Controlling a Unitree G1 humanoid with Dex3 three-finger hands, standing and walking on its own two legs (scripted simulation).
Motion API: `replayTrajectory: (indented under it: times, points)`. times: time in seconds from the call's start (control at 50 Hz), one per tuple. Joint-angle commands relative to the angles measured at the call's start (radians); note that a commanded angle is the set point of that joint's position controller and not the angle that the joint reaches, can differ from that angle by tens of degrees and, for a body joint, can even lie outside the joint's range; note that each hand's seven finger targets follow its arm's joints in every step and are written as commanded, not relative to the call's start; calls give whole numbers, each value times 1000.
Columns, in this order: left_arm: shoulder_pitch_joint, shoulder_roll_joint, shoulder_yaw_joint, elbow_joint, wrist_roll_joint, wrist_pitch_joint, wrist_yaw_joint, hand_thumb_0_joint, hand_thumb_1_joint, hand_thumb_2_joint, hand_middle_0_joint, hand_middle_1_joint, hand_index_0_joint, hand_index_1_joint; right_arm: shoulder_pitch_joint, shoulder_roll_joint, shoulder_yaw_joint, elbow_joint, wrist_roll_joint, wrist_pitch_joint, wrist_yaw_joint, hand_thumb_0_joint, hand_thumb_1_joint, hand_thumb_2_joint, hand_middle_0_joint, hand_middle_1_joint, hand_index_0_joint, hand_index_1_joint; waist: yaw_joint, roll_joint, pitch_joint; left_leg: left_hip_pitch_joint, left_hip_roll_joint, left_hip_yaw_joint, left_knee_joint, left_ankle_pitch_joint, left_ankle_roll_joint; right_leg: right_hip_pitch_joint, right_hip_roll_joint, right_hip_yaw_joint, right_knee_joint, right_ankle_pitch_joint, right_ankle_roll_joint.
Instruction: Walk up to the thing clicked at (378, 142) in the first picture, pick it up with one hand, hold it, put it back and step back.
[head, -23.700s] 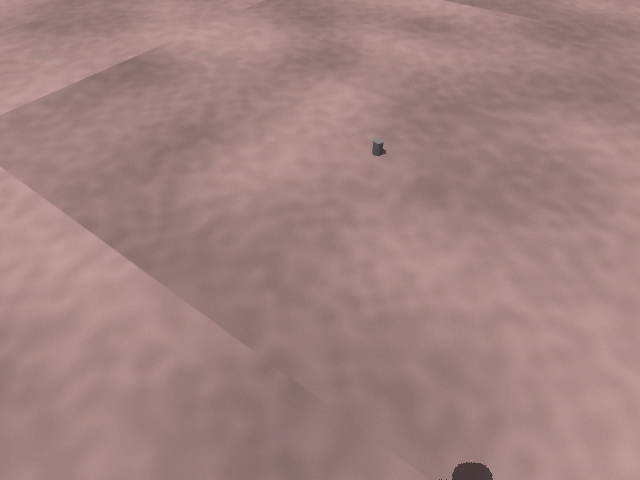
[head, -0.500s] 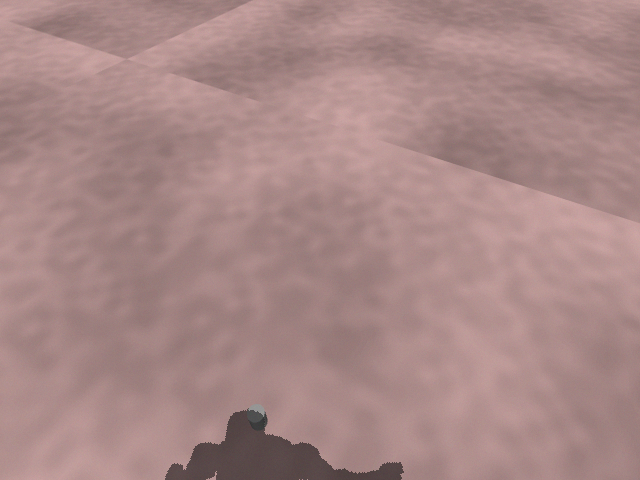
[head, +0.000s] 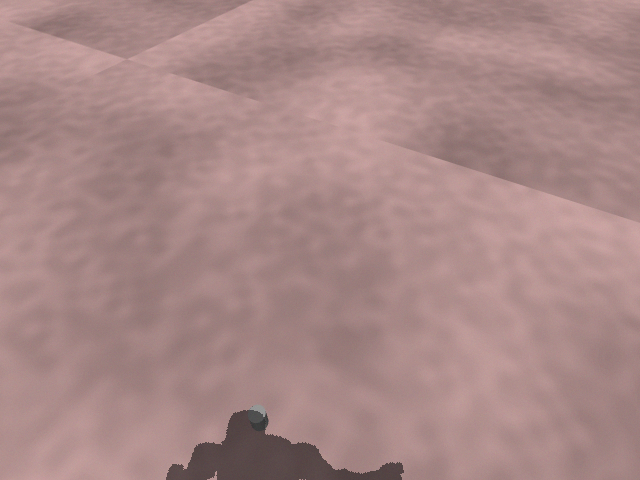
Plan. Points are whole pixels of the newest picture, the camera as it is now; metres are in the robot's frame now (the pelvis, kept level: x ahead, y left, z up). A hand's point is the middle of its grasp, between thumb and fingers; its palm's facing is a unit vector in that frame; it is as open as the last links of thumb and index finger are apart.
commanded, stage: rise first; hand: left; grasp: from above
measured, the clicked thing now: (258, 418) +0.42 +0.21 -0.74
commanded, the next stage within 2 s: none
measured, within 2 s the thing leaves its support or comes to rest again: neither
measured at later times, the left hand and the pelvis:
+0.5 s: hand out of the picture +0.14 +0.25 -0.19, palm faces -0.07 -0.92 -0.38, open 11.9 cm; pelvis -0.02 +0.00 -0.04, yaw -1 degrees
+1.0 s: hand out of the picture +0.11 +0.26 -0.25, palm faces -0.19 -0.86 -0.48, open 14.0 cm; pelvis -0.03 +0.00 -0.11, yaw +0 degrees
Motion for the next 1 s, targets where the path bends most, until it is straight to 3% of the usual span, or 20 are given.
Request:
replayTrajectory:
  times: [0.0,0.06,0.08,0.1,0.12,0.14,0.16,0.18,0.2,0.22,0.26,0.32,0.42,0.52,0.6,0.62,0.68,0.86,0.94,0.98]
  points:
    - [-32,217,35,-55,1,-23,17,0,900,900,-200,-300,-200,-301,-48,-215,-39,-63,-1,-18,-17,0,-900,-900,200,300,200,300,2,-2,-66,-4,127,-89,-49,186,21,5,-102,77,-39,145,-40]
    - [-33,217,34,-56,-1,-25,18,0,900,900,-200,-300,-200,-301,-42,-216,-40,-62,-2,-18,-16,0,-900,-900,200,300,200,300,1,2,-75,-6,131,-90,-47,196,22,18,-104,78,-37,153,-40]
    - [-35,220,34,-55,-1,-26,17,0,820,952,-177,-380,-171,-381,-43,-212,-40,-61,0,-18,-15,0,-925,-912,198,301,199,301,0,-8,-73,1,130,-92,-44,203,21,15,-104,75,-35,155,-40]
    - [-386,61,45,-406,-53,-118,34,0,740,973,-231,-460,-186,-461,-5,-40,3,-345,66,-64,-35,0,-989,-924,199,300,200,300,-112,5,16,-118,-11,26,28,43,12,-222,39,8,30,89,-36]
    - [-492,95,57,-326,-50,-105,38,0,660,918,-236,-537,-204,-541,47,-68,-2,-289,66,-58,-45,0,-942,-914,198,300,199,300,-94,-16,-29,-115,-14,23,46,16,15,-185,36,-1,43,59,-34]
    - [-293,173,107,-153,-30,-67,38,0,580,898,-215,-617,-201,-621,88,-103,-25,-292,73,-46,-56,0,-924,-910,198,300,199,300,-64,-41,-5,-144,-11,26,57,10,14,-187,43,-12,50,31,-41]
    - [-280,188,123,-98,-12,-53,22,0,500,897,-190,-693,-182,-700,99,-107,-38,-312,62,-43,-55,0,-904,-903,198,300,199,300,-60,-72,-40,-185,-14,19,110,10,17,-209,45,-13,83,18,-42]
    - [-340,249,156,-111,10,-48,10,0,420,897,-160,-773,-165,-769,108,-105,-47,-335,58,-44,-57,0,-891,-898,199,300,199,300,-44,-53,-90,-204,-13,15,148,30,17,-223,45,-11,126,35,-45]
    - [-328,259,178,-98,36,-50,-2,0,341,897,-145,-844,-163,-824,116,-106,-64,-358,41,-49,-59,0,-926,-907,199,300,199,300,-34,-46,-166,-202,-15,13,188,55,14,-218,42,-4,170,66,-44]
    - [-208,238,192,-46,64,-38,-12,0,261,898,-121,-922,-150,-892,153,-97,-76,-363,30,-51,-54,0,-923,-905,199,300,200,300,-13,-12,-211,-238,-22,11,226,82,9,-224,38,-1,211,90,-48]
    - [-102,223,214,-96,95,-17,-23,0,101,923,-92,-997,-124,-962,154,-87,-87,-429,25,-54,-41,0,-941,-911,199,300,200,300,26,50,-270,-264,-29,12,260,112,-1,-215,40,3,259,95,-57]
    - [-83,189,197,-210,119,41,-13,0,-139,943,-90,-1027,-112,-1004,132,-74,-91,-502,38,-55,-38,0,-927,-907,200,300,200,300,22,65,-286,-278,-28,8,261,128,-5,-220,46,-2,260,96,-59]
    - [-96,165,190,-297,147,122,9,0,-510,971,-77,-1069,-81,-1064,111,-56,-86,-573,36,-71,-26,0,-889,-899,200,300,200,300,-8,14,-228,-409,-14,1,356,13,2,-370,54,-10,338,-26,-51]
    - [-49,192,233,-442,176,117,22,0,-546,979,-71,-1088,-72,-1086,134,-51,-98,-621,29,-109,-27,0,-891,-899,200,300,200,300,-8,35,-308,-491,-4,-9,476,-33,5,-485,51,-6,473,-72,-51]
    - [-70,147,184,-622,184,119,17,0,-571,989,-63,-1090,-57,-1095,130,-36,-97,-645,22,-141,-41,0,-876,-897,200,300,200,300,-31,77,-335,-529,6,-22,535,-67,3,-581,51,1,542,-98,-51]
    - [17,177,230,-571,192,135,23,0,-560,988,-60,-1086,-54,-1093,138,-47,-104,-647,21,-144,-44,0,-867,-895,200,300,200,300,-29,48,-356,-539,9,-25,551,-51,5,-569,51,-2,556,-83,-49]
    - [32,150,192,-687,201,153,17,0,-563,986,-58,-1089,-53,-1095,125,-34,-98,-665,18,-159,-47,0,-864,-894,200,300,200,300,-29,67,-362,-574,10,-29,589,-46,4,-609,50,-1,590,-86,-50]
    - [165,150,204,-774,245,205,29,0,-528,940,-57,-1112,-71,-1096,104,-27,-94,-703,13,-186,-47,0,-884,-899,199,300,199,300,-28,63,-392,-677,11,-40,693,-49,4,-704,52,-6,694,-96,-52]
    - [75,160,182,-811,276,192,30,0,-525,941,-53,-1108,-65,-1094,84,-28,-89,-711,12,-201,-47,0,-873,-896,199,300,199,300,-54,69,-382,-754,10,-46,760,-116,9,-806,49,-1,753,-146,-51]
    - [54,165,185,-790,308,169,35,0,-518,944,-53,-1100,-63,-1090,78,-26,-90,-712,10,-213,-46,0,-858,-891,200,300,199,300,-47,60,-391,-810,6,-42,811,-148,12,-855,49,2,798,-171,-53]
